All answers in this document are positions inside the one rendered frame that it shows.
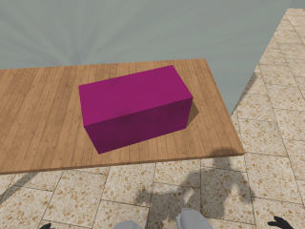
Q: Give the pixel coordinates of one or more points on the carton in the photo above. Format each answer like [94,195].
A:
[132,108]

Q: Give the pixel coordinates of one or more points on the table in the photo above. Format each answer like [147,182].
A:
[42,130]

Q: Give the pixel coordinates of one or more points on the robot right hand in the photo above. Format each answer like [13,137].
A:
[280,222]

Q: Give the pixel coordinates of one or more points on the left robot thigh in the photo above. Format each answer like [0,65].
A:
[127,224]

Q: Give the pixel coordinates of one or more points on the robot thigh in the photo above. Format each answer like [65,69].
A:
[192,219]
[127,224]

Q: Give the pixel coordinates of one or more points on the right robot thigh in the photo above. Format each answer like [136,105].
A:
[192,219]

